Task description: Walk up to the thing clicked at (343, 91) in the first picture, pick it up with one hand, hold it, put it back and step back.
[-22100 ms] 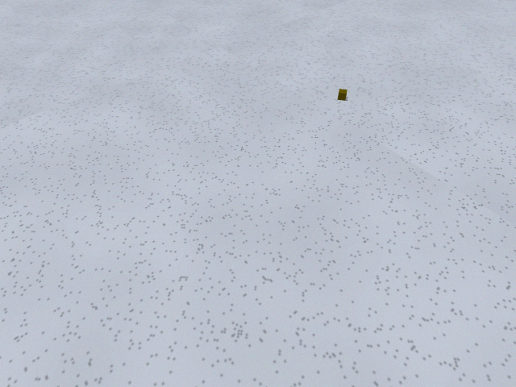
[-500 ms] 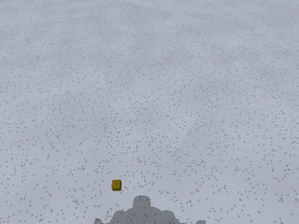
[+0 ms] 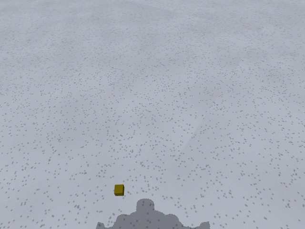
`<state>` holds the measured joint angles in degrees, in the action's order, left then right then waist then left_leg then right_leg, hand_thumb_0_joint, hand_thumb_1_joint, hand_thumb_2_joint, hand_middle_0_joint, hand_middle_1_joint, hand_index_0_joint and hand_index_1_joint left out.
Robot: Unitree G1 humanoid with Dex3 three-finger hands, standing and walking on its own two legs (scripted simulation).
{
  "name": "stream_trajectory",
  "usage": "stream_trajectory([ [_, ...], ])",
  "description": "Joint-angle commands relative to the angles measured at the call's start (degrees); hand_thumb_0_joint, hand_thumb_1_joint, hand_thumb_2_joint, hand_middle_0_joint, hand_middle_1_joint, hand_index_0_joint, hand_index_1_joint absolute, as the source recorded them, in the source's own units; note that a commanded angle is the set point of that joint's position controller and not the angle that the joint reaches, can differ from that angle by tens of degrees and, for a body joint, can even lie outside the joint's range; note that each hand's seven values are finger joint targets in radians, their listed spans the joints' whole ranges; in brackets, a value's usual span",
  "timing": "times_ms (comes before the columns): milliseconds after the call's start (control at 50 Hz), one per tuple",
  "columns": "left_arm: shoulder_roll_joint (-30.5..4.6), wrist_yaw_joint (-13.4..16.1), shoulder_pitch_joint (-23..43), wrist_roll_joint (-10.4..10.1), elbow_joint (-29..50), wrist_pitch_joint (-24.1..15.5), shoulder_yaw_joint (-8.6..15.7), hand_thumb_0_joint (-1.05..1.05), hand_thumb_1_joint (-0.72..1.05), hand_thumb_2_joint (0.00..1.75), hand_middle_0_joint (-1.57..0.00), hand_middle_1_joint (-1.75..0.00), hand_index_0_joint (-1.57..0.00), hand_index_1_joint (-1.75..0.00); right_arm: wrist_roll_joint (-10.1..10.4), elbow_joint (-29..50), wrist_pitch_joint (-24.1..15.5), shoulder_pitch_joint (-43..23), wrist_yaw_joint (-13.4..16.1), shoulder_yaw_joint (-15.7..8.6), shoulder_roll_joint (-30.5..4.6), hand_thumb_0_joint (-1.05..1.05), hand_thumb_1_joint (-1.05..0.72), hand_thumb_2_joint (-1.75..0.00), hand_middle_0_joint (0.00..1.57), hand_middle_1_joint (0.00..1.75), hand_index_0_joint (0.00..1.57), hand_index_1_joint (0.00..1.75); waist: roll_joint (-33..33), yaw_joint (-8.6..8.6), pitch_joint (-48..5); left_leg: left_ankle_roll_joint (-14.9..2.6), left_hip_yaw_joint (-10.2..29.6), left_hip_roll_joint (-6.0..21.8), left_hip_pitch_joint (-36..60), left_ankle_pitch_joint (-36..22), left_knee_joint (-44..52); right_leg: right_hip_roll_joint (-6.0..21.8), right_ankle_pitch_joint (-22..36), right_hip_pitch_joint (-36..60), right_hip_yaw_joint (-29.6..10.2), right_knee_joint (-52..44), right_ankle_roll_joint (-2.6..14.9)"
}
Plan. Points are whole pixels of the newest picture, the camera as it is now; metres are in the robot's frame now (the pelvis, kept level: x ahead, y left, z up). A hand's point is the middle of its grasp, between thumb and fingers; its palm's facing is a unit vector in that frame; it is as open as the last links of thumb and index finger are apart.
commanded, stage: stand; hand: left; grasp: from above
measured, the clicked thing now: (119, 190) +0.47 +0.26 -0.76
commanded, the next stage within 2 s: rise first in 0.68 s
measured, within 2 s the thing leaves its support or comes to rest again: neither
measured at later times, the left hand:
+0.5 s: hand out of the picture +0.08 +0.25 -0.15, palm faces -0.03 -0.94 -0.35, open 7.4 cm
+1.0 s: hand out of the picture +0.14 +0.25 -0.17, palm faces -0.02 -0.94 -0.33, open 8.3 cm
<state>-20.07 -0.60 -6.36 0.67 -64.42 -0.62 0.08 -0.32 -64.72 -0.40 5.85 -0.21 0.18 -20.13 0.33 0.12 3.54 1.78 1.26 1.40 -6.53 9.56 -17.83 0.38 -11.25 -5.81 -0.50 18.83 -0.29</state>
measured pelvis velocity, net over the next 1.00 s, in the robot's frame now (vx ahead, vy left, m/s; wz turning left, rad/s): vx -0.02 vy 0.00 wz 0.01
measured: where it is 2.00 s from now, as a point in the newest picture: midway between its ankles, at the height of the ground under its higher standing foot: outside the picture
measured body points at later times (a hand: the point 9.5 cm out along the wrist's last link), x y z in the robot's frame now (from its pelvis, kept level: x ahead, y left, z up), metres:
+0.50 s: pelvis +0.00 +0.00 +0.00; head +0.01 +0.00 +0.45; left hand +0.08 +0.30 -0.13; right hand +0.07 -0.30 -0.14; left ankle +0.00 +0.14 -0.75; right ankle -0.01 -0.12 -0.75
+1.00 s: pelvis -0.02 +0.00 -0.02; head +0.04 +0.01 +0.43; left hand +0.14 +0.30 -0.14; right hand +0.08 -0.27 -0.15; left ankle +0.00 +0.14 -0.75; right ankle -0.01 -0.12 -0.75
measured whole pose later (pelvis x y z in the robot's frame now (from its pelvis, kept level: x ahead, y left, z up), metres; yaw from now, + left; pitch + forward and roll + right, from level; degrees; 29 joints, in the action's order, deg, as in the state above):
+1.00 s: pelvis -0.02 +0.00 -0.02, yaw +0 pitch +5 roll +0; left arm -19.1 -2.1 2.9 5.1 -60.9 -1.6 7.3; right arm 1.6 -48.4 -2.9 10.8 1.8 -1.1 -15.5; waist -0.2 -1.1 1.6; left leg 1.5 1.9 1.1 -24.0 14.6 -33.2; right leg 0.4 -16.1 -22.7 -0.2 33.4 -0.4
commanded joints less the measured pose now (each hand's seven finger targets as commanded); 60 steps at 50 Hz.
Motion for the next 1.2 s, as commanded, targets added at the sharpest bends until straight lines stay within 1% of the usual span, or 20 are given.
stream_trajectory([
  [0, -12.86, 1.02, 1.7, -0.33, 3.28, -1.22, 2.12, 0.0, 0.9, 0.9, -0.2, -0.3, -0.2, -0.3, 0.09, 3.35, -1.28, -1.45, 0.58, -2.08, -11.95, 0.0, -0.9, -0.9, 0.2, 0.3, 0.2, 0.3, -0.36, -0.19, -5.75, -2.42, 4.13, 6.0, 2.19, -10.3, 1.47, 6.85, 11.23, 0.9, -4.74, -2.98, 1.65],
  [320, -12.92, 1.16, 1.77, -0.29, 3.29, -1.02, 2.26, 0.0, 0.9, 0.9, -0.2, -0.3, -0.2, -0.3, -0.08, 3.52, -1.07, -1.09, 0.78, -2.16, -12.12, 0.0, -0.9, -0.9, 0.2, 0.3, 0.2, 0.3, -0.84, -0.15, -4.29, -2.5, 3.88, 5.94, 1.63, -7.55, 2.01, 6.72, 8.42, -0.15, -4.85, -3.48, 1.62],
  [400, -12.88, 1.1, 1.56, -0.18, 3.43, -1.19, 2.22, 0.0, 0.9, 0.9, -0.2, -0.3, -0.2, -0.3, 0.0, 3.76, -1.19, -1.21, 0.68, -2.29, -12.07, 0.0, -0.9, -0.9, 0.2, 0.3, 0.2, 0.3, -0.65, -0.16, -5.62, -2.56, 3.86, 5.98, 2.42, -9.47, 1.64, 6.86, 10.65, 0.78, -4.75, -3.03, 1.62],
  [740, -12.72, 1.01, 1.27, -0.06, 3.5, -1.08, 2.22, 0.0, 0.9, 0.9, -0.2, -0.3, -0.2, -0.3, -0.12, 3.61, -1.24, -1.02, 0.63, -2.41, -12.26, 0.0, -0.9, -0.9, 0.2, 0.3, 0.2, 0.3, -0.92, -0.03, -4.65, -2.73, 4.33, 6.13, 1.88, -6.25, 2.35, 6.73, 6.61, -0.27, -4.94, -3.85, 1.62],
  [760, -12.76, 1.06, 1.24, 0.0, 3.51, -1.08, 2.2, 0.0, 0.88, 0.85, -0.22, -0.38, -0.23, -0.38, -0.14, 3.71, -1.16, -0.91, 0.63, -2.45, -12.16, 0.0, -0.92, -0.91, 0.2, 0.3, 0.2, 0.3, -1.33, -0.21, -4.52, -2.64, 4.15, 5.89, 1.72, -6.29, 2.22, 6.61, 6.8, -0.55, -4.76, -3.92, 1.63],
  [780, -1.79, 1.82, 21.34, -3.13, 23.62, -6.45, 1.7, 0.0, 0.8, 0.87, -0.3, -0.45, -0.28, -0.46, 3.77, 19.62, -4.24, -0.97, 1.69, 0.16, -2.38, 0.0, -0.99, -0.92, 0.2, 0.3, 0.2, 0.3, 2.26, -6.59, -0.64, -2.47, -4.21, -2.56, -6.32, 3.42, -2.23, 0.48, 1.08, -12.59, -0.22, -0.74, 0.51],
  [800, -6.16, 2.08, 26.84, -2.74, 20.8, -6.11, 3.51, 0.0, 0.72, 0.88, -0.29, -0.52, -0.25, -0.54, 3.76, 16.54, -4.41, 2.13, 2.35, -0.14, -4.2, 0.0, -0.92, -0.9, 0.2, 0.3, 0.2, 0.3, -1.03, -4.88, -3.61, -2.74, -3.72, -2.29, -5.84, 4.04, -3.27, 0.19, -0.42, -9.76, 0.82, 0.14, 0.3],
  [820, -10.39, 2.48, 15.9, -1.57, 9.07, -3.44, 6.81, 0.0, 0.64, 0.87, -0.28, -0.56, -0.25, -0.59, 3.61, 15.14, -3.85, 4.12, 2.61, -0.86, -6.08, 0.0, -0.91, -0.9, 0.2, 0.3, 0.2, 0.3, -2.44, -3.97, -2.18, -2.77, -3.51, -2.58, -8.12, 4.73, -4.28, -0.35, -2.41, -10.49, 1.53, 0.84, 0.75],
  [840, -10.46, 1.59, 11.76, -0.98, 6.1, -2.62, 7.65, 0.0, 0.56, 0.86, -0.26, -0.62, -0.25, -0.64, 3.47, 16.76, -3.24, 4.31, 2.55, -1.83, -6.15, 0.0, -0.9, -0.9, 0.2, 0.3, 0.2, 0.3, -2.27, -2.24, -2.51, -2.57, -3.51, -2.07, -9.75, 3.46, -6.33, -0.67, -2.07, -11.84, 1.85, 3.07, 1.02],
  [860, -11.29, 0.81, 13.8, 0.35, 8.01, -2.56, 7.63, 0.0, 0.48, 0.82, -0.26, -0.68, -0.26, -0.68, 3.0, 18.09, -3.34, 5.0, 2.86, -2.89, -6.1, 0.0, -0.88, -0.89, 0.2, 0.3, 0.2, 0.3, -2.24, -2.1, -6.25, -2.65, -3.44, -2.23, -9.96, 2.07, -7.77, -0.52, -1.07, -11.72, 1.8, 4.54, 1.05],
  [880, -15.0, 0.6, 18.09, 1.29, 11.2, -3.33, 9.79, 0.0, 0.4, 0.84, -0.27, -0.71, -0.26, -0.72, 2.76, 19.02, -3.79, 5.75, 3.29, -3.52, -6.24, 0.0, -0.89, -0.89, 0.2, 0.3, 0.2, 0.3, -2.71, -1.9, -11.04, -2.74, -3.07, -2.1, -9.66, 0.39, -9.67, -0.38, 1.69, -11.43, 1.42, 6.63, 0.7],
  [900, -15.2, -0.14, 14.57, 2.96, 9.98, -2.93, 10.66, 0.0, 0.32, 0.8, -0.26, -0.76, -0.26, -0.75, 2.24, 20.73, -4.23, 5.69, 3.18, -3.99, -5.99, 0.0, -0.87, -0.89, 0.2, 0.3, 0.2, 0.3, -1.3, -1.49, -13.45, -2.51, -2.83, -2.26, -11.06, -0.91, -11.71, -0.29, 3.39, -11.28, 1.55, 9.16, 0.75],
  [920, -12.96, -0.76, 8.67, 4.73, 4.34, -1.9, 10.14, 0.0, 0.24, 0.8, -0.26, -0.82, -0.27, -0.8, 1.86, 20.56, -4.2, 7.63, 2.92, -4.36, -5.54, 0.0, -0.91, -0.9, 0.2, 0.3, 0.2, 0.3, -1.78, -1.46, -13.98, -2.47, -2.54, -2.57, -13.98, -1.88, -14.19, -0.28, 4.49, -13.21, 1.45, 11.42, 0.87],
  [940, -12.45, -1.34, 6.15, 6.44, 4.02, -1.35, 11.19, 0.0, 0.16, 0.8, -0.25, -0.84, -0.26, -0.82, 1.28, 21.86, -4.22, 8.0, 2.46, -5.04, -5.37, 0.0, -0.89, -0.89, 0.2, 0.3, 0.2, 0.3, -1.57, 0.19, -15.09, -2.33, -2.45, -2.82, -15.59, -2.4, -16.1, -0.44, 4.15, -13.82, 1.56, 13.29, 1.08],
  [980, -13.34, -0.86, 5.21, 7.87, 10.6, -0.33, 12.74, 0.0, 0.0, 0.79, -0.26, -0.85, -0.28, -0.84, 1.43, 25.44, -4.28, 7.6, 2.22, -5.6, -4.8, 0.0, -0.89, -0.89, 0.2, 0.3, 0.2, 0.3, 2.55, 2.2, -20.34, -1.73, -2.6, -3.24, -14.48, -3.3, -16.4, -0.61, 4.04, -12.25, 1.35, 14.63, 1.43],
  [1040, -8.43, 0.59, 3.42, 8.07, 13.87, 4.27, 10.31, 0.0, -0.24, 0.8, -0.26, -0.88, -0.27, -0.87, 1.96, 29.28, -4.13, 6.06, 1.85, -5.05, -4.21, 0.0, -0.88, -0.89, 0.2, 0.3, 0.2, 0.3, 2.17, 0.88, -15.28, -1.49, -1.97, -2.68, -17.83, -0.02, -16.3, -1.22, -0.03, -16.84, 2.07, 14.58, 1.51],
  [1080, -9.75, 1.31, 6.26, 8.71, 17.67, 6.84, 10.28, 0.0, -0.32, 0.81, -0.29, -0.84, -0.28, -0.85, 2.14, 31.75, -4.43, 4.22, 1.71, -5.11, -4.1, 0.0, -0.88, -0.89, 0.2, 0.3, 0.2, 0.3, 0.66, 0.12, -14.15, -1.62, -1.59, -2.26, -20.31, 2.65, -18.07, -1.29, -3.05, -19.46, 2.35, 15.76, 1.33],
  [1100, -9.44, 1.42, 5.14, 8.64, 19.65, 7.86, 10.52, 0.0, -0.34, 0.81, -0.3, -0.85, -0.28, -0.86, 2.16, 32.53, -4.62, 4.3, 1.68, -5.15, -3.69, 0.0, -0.89, -0.89, 0.2, 0.3, 0.2, 0.3, 0.67, 0.4, -14.68, -1.54, -1.47, -1.95, -20.82, 3.48, -18.72, -1.47, -4.16, -20.61, 2.47, 16.96, 1.37],
  [1120, -7.55, 1.3, 4.42, 8.53, 19.84, 8.77, 9.16, 0.0, -0.36, 0.8, -0.3, -0.85, -0.29, -0.86, 2.08, 32.78, -4.9, 4.69, 1.61, -5.17, -3.47, 0.0, -0.91, -0.9, 0.2, 0.3, 0.2, 0.3, 0.33, -0.56, -14.27, -1.65, -1.51, -1.85, -21.97, 3.97, -20.09, -1.49, -4.6, -22.5, 2.45, 18.23, 1.27],
  [1180, -8.21, 1.41, 5.58, 9.23, 25.22, 9.45, 9.74, 0.0, -0.34, 0.8, -0.29, -0.85, -0.29, -0.85, 1.9, 34.01, -6.05, 6.2, 1.78, -5.44, -3.44, 0.0, -0.9, -0.9, 0.2, 0.3, 0.2, 0.3, -0.75, -1.18, -15.67, -1.73, -1.37, -1.56, -23.91, 4.77, -23.98, -1.5, -5.45, -26.38, 2.49, 22.09, 0.95],
])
